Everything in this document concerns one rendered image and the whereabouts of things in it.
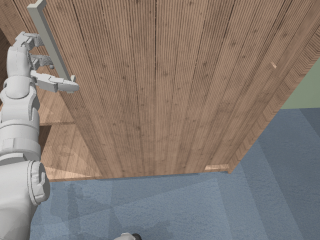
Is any left robot hand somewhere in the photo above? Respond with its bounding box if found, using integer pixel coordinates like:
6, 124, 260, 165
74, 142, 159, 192
6, 31, 79, 93

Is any robot left forearm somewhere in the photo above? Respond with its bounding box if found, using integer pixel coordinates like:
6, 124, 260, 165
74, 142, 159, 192
0, 75, 41, 166

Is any robot left shin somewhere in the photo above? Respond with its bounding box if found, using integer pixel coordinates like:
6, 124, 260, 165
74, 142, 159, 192
121, 233, 135, 238

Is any handle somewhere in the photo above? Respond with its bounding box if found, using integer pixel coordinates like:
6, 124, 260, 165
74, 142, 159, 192
27, 0, 76, 94
272, 0, 320, 78

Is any robot left upper arm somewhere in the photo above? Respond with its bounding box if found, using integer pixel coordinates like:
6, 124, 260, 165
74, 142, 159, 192
0, 160, 51, 240

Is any wardrobe door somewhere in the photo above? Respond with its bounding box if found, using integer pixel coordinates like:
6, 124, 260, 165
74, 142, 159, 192
207, 0, 320, 166
11, 0, 287, 179

